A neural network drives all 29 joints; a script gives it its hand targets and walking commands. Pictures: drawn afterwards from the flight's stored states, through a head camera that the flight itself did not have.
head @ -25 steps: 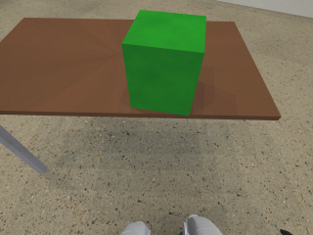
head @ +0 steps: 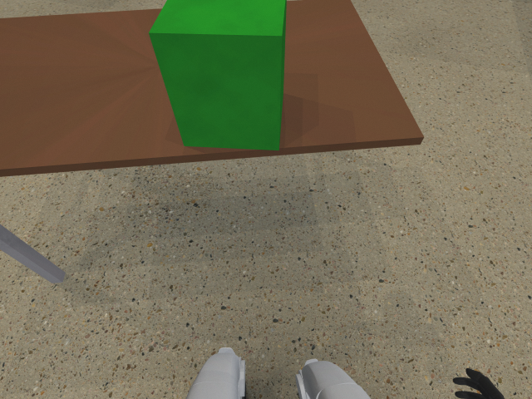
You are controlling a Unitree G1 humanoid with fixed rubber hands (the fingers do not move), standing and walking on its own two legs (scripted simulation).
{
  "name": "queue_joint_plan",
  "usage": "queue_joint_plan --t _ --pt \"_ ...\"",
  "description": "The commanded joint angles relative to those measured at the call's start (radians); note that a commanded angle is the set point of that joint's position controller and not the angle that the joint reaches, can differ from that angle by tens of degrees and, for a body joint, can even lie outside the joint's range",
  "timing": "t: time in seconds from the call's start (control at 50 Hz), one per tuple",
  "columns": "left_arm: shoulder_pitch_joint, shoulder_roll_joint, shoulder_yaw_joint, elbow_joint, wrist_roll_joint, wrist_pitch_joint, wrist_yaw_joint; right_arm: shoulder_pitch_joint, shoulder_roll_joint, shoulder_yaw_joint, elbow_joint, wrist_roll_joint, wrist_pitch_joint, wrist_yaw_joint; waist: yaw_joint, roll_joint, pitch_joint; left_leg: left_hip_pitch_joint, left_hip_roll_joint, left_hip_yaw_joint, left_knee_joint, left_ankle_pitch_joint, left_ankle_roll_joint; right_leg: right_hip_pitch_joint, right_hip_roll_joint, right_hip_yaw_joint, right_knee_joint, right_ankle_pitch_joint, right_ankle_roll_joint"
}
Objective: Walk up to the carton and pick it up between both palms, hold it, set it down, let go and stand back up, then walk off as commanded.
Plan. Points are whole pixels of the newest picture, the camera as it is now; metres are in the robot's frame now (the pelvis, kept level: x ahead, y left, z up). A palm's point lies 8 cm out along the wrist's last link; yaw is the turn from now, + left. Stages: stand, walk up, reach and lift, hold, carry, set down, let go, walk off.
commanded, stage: walk off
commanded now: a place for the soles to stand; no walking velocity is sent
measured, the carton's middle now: (231, 70) +0.70 +0.09 +0.08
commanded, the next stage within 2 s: stand in 1.86 s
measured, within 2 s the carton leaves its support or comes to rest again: neither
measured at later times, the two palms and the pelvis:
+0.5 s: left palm out of the picture -0.08 +0.28 -0.05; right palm out of the picture -0.05 -0.37 -0.12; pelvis -0.13 -0.06 +0.02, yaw +5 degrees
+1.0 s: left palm out of the picture -0.22 +0.29 -0.08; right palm out of the picture -0.19 -0.35 -0.08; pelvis -0.29 -0.04 +0.02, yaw +2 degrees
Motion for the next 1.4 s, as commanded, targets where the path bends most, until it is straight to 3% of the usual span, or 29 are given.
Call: queue_joint_plan --t 0.0,0.02,0.04,0.06,0.1,0.18,0.3,0.44,0.54,0.58,0.6,0.62,0.64,0.66,0.7,0.8,0.88,0.92,0.94,0.96,0.98,1.02,1.08,1.18,1.22,1.24,1.26,1.3,1.38 --pt "0.173 0.196 0.108 -0.076 0.026 -0.036 -0.011 -0.117 -0.268 -0.074 -0.058 -0.065 0.007 -0.021 0.07 0.135 -0.235 -0.152 0.125 -0.218 -0.086 -0.064 0.073 0.28 -0.157 0.108 -0.468 0.067 -0.038" --pt "0.131 0.257 0.113 -0.103 0.031 -0.044 -0.009 -0.057 -0.217 -0.06 -0.044 -0.058 0.012 -0.028 0.044 -0.166 -0.197 -0.191 -0.095 -0.078 0.161 -0.26 0.005 0.136 -0.341 0.44 -0.683 0.035 -0.084" --pt "0.063 0.325 0.127 -0.113 0.034 -0.034 -0.01 -0.129 -0.244 -0.066 -0.054 -0.062 0.025 -0.039 0.077 -0.151 -0.136 -0.069 -0.171 -0.222 0.329 -0.326 -0.009 -0.15 -0.428 0.666 -0.817 -0.077 -0.098" --pt "-0.025 0.316 0.135 -0.128 0.032 -0.032 -0.004 -0.068 -0.273 -0.077 -0.012 -0.065 0.033 -0.036 0.032 -0.053 -0.061 -0.028 -0.159 -0.281 0.397 -0.249 -0.005 -0.273 -0.415 0.67 -0.858 -0.318 -0.053" --pt "-0.13 0.259 0.124 -0.141 0.022 -0.039 0.002 0.033 -0.279 -0.07 0.058 -0.045 0.04 -0.03 -0.023 -0.112 -0.021 -0.094 -0.176 -0.305 0.445 -0.147 -0.005 -0.215 -0.329 0.491 -0.836 -0.333 0.058" --pt "-0.093 0.216 0.124 -0.159 0.013 -0.044 0.001 0.118 -0.289 -0.07 0.099 -0.048 0.041 -0.024 -0.008 -0.082 -0.164 -0.137 -0.174 -0.292 0.422 -0.113 -0.023 0.105 -0.309 0.389 -0.767 -0.209 0.098" --pt "-0.075 0.197 0.125 -0.15 0.006 -0.044 0.008 0.158 -0.289 -0.073 0.135 -0.06 0.046 -0.018 -0.011 -0.109 -0.253 -0.058 -0.148 -0.258 0.431 -0.144 -0.024 0.17 -0.345 0.358 -0.75 -0.15 0.005" --pt "-0.136 0.224 0.149 -0.142 0.024 -0.024 0.012 0.258 -0.277 -0.076 0.187 -0.063 0.066 0.008 -0.055 -0.198 -0.21 0.146 -0.135 -0.154 0.318 -0.205 -0.008 -0.045 -0.35 0.297 -0.848 -0.28 -0.019" --pt "-0.192 0.255 0.155 -0.131 0.057 0.008 0.027 0.387 -0.266 -0.089 0.223 -0.07 0.074 0.038 -0.096 -0.318 -0.203 0.431 -0.067 0.001 -0.092 -0.376 0.055 -0.235 -0.356 0.2 -0.943 -0.23 0.01" --pt "-0.193 0.227 0.143 -0.13 0.04 0.009 0.03 0.446 -0.28 -0.11 0.252 -0.077 0.076 0.041 -0.148 -0.088 -0.19 0.471 -0.018 -0.041 -0.297 -0.259 0.106 -0.312 -0.266 0.134 -0.639 -0.331 0.045" --pt "-0.127 0.171 0.123 -0.105 0.026 0.008 0.031 0.344 -0.276 -0.101 0.231 -0.084 0.079 0.038 -0.127 0.22 -0.163 0.309 0.058 -0.236 -0.405 -0.386 0.154 -0.303 -0.159 0.025 -0.259 -0.278 0.019" --pt "0.0 0.132 0.11 -0.082 -0.012 0.006 0.032 0.109 -0.295 -0.076 0.129 -0.104 0.065 0.033 -0.049 0.525 -0.106 0.004 0.242 -0.576 -0.632 -0.685 0.246 -0.229 0.075 -0.121 0.202 -0.127 0.051" --pt "-0.061 0.203 0.132 -0.101 0.001 0.004 0.042 -0.083 -0.324 -0.066 0.043 -0.109 0.056 0.022 -0.044 0.373 0.024 -0.249 0.318 -0.734 -0.762 -0.726 0.26 -0.18 0.115 0.005 0.345 -0.034 0.047" --pt "-0.091 0.232 0.131 -0.099 0.003 -0.003 0.046 -0.175 -0.339 -0.067 0.005 -0.114 0.043 0.008 -0.022 0.31 0.064 -0.362 0.297 -0.706 -0.778 -0.66 0.208 -0.083 0.095 0.086 0.395 0.018 0.044" --pt "0.018 0.242 0.132 -0.052 -0.022 -0.003 0.036 -0.277 -0.305 -0.057 -0.032 -0.113 0.037 0.001 0.053 0.262 0.105 -0.335 0.174 -0.422 -0.679 -0.387 0.133 -0.041 0.092 0.065 0.459 0.089 0.039" --pt "0.029 0.243 0.12 -0.015 -0.016 -0.043 0.037 -0.027 -0.263 -0.093 -0.076 -0.115 0.046 0.057 -0.084 0.316 -0.15 0.213 0.091 -0.295 -0.481 -0.274 0.134 -0.05 -0.018 -0.109 -0.083 -0.024 0.045" --pt "0.147 0.219 0.109 0.017 -0.008 -0.062 0.051 -0.016 -0.286 -0.1 -0.133 -0.114 0.064 0.076 -0.056 0.337 -0.233 0.141 0.116 -0.341 -0.467 -0.288 0.175 0.179 -0.075 -0.195 -0.405 -0.018 -0.007" --pt "0.22 0.228 0.115 0.023 -0.006 -0.073 0.056 0.068 -0.247 -0.093 -0.12 -0.119 0.066 0.076 -0.031 0.217 -0.309 -0.021 0.038 -0.273 -0.29 -0.323 0.1 0.413 -0.131 -0.053 -0.588 0.0 -0.048" --pt "0.215 0.264 0.128 0.016 0.005 -0.081 0.058 0.097 -0.211 -0.081 -0.119 -0.095 0.063 0.067 -0.026 0.049 -0.327 -0.101 -0.042 -0.197 -0.055 -0.372 0.044 0.475 -0.235 0.112 -0.651 -0.053 -0.085" --pt "0.199 0.379 0.146 -0.028 0.022 -0.084 0.06 0.018 -0.206 -0.084 -0.161 -0.113 0.062 0.068 0.026 -0.099 -0.271 -0.198 -0.142 -0.179 0.182 -0.265 -0.03 0.261 -0.523 0.535 -0.753 -0.2 -0.157" --pt "0.112 0.397 0.146 -0.063 0.021 -0.082 0.066 0.002 -0.272 -0.097 -0.138 -0.113 0.06 0.05 0.013 -0.034 -0.194 -0.14 -0.109 -0.289 0.348 -0.234 -0.031 0.073 -0.578 0.569 -0.741 -0.123 -0.25" --pt "-0.003 0.339 0.123 -0.069 0.014 -0.096 0.065 0.091 -0.289 -0.095 -0.076 -0.095 0.06 0.056 -0.047 -0.043 -0.159 -0.08 -0.101 -0.277 0.454 -0.178 -0.022 0.006 -0.494 0.364 -0.695 -0.083 -0.244" --pt "-0.044 0.312 0.118 -0.095 0.02 -0.1 0.056 0.117 -0.309 -0.099 -0.052 -0.089 0.054 0.061 -0.04 -0.127 -0.111 -0.044 -0.082 -0.265 0.452 -0.161 -0.032 -0.036 -0.416 0.298 -0.687 -0.154 -0.226" --pt "-0.04 0.307 0.103 -0.087 0.04 -0.105 0.021 0.107 -0.27 -0.089 -0.025 -0.074 0.021 0.062 -0.036 -0.211 -0.203 0.032 -0.008 -0.179 -0.006 -0.352 0.002 0.089 -0.394 0.257 -0.641 -0.259 -0.186" --pt "-0.118 0.28 0.093 -0.093 0.043 -0.087 0.01 0.266 -0.251 -0.098 0.044 -0.068 0.003 0.05 -0.126 -0.185 -0.23 0.331 -0.002 -0.115 -0.264 -0.212 0.021 -0.081 -0.302 0.094 -0.509 -0.242 -0.119" --pt "-0.101 0.219 0.079 -0.063 0.042 -0.078 0.012 0.357 -0.245 -0.113 0.086 -0.078 -0.004 0.039 -0.172 -0.009 -0.256 0.456 -0.007 -0.133 -0.353 -0.185 0.013 -0.157 -0.247 0.008 -0.298 -0.174 -0.083" --pt "-0.066 0.135 0.062 -0.07 0.029 -0.068 0.013 0.332 -0.308 -0.12 0.085 -0.093 -0.02 0.025 -0.155 0.23 -0.179 0.39 0.052 -0.352 -0.509 -0.417 0.018 -0.255 -0.088 -0.125 -0.005 -0.145 -0.049" --pt "-0.075 0.163 0.069 -0.115 0.023 -0.083 0.02 0.12 -0.394 -0.103 0.026 -0.064 -0.038 0.015 -0.075 0.195 -0.081 0.199 0.27 -0.909 -0.723 -0.394 0.101 -0.285 -0.026 0.051 0.106 -0.081 -0.003" --pt "-0.031 0.217 0.089 -0.083 0.003 -0.095 0.005 0.096 -0.319 -0.078 0.05 -0.068 -0.072 -0.004 -0.054 0.132 -0.11 0.326 0.178 -0.618 -0.497 0.013 0.05 -0.254 -0.114 0.01 0.03 0.024 -0.002"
